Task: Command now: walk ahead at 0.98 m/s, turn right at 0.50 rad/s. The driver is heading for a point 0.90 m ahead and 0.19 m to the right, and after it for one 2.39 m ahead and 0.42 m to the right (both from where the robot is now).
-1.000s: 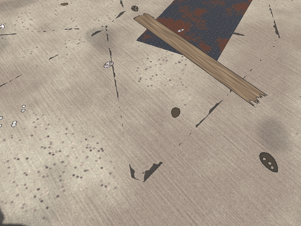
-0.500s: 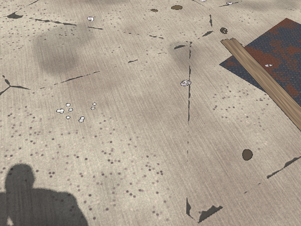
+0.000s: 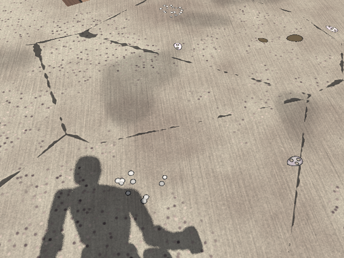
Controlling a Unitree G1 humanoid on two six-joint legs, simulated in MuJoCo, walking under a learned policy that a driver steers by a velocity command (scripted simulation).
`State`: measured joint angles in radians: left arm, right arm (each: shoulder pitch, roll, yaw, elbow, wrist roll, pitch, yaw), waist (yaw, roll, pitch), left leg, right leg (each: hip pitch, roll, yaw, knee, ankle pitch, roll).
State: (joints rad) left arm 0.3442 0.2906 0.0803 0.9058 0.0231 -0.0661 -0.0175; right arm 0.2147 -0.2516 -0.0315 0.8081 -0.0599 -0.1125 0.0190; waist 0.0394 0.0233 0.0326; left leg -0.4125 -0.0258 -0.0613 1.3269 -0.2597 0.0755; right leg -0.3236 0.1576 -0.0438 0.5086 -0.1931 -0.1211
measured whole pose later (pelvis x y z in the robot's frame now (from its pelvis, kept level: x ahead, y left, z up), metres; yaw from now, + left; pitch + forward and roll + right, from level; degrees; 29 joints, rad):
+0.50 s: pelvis +0.45 +0.01 +0.01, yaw -24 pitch +2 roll +2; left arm 0.17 0.37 0.09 0.72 0.03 -0.01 -0.06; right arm 0.36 -0.32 -0.07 0.83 -0.03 -0.11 0.00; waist -0.03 -0.05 0.00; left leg -0.12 0.02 0.16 0.39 -0.30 -0.02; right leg -0.69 -0.05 -0.02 1.27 -0.24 -0.10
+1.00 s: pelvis +0.80 -0.22 +0.01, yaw -35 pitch +0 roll -1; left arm 0.33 0.24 0.04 0.83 0.01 -0.10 0.01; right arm 0.21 -0.25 -0.03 0.77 0.04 -0.07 0.00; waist 0.03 0.03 0.08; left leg -0.72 0.08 -0.04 0.98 -0.08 0.02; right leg -0.04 0.13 -0.13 0.33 -0.29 -0.13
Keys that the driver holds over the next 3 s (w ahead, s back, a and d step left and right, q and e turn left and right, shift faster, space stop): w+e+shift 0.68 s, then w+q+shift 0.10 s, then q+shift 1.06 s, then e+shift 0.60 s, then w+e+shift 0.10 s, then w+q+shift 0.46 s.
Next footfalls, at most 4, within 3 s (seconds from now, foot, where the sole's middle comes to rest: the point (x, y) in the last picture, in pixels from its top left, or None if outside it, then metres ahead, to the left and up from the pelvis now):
0.28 left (143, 256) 0.48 0.14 -0.76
0.72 right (235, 192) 0.76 -0.22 -0.76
1.14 left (250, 132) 1.10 -0.32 -0.76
1.62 right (287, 133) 1.10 -0.51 -0.76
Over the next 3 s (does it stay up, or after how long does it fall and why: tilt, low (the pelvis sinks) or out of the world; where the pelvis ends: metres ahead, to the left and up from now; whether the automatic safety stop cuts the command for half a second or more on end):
stays up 1.27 -0.42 -0.02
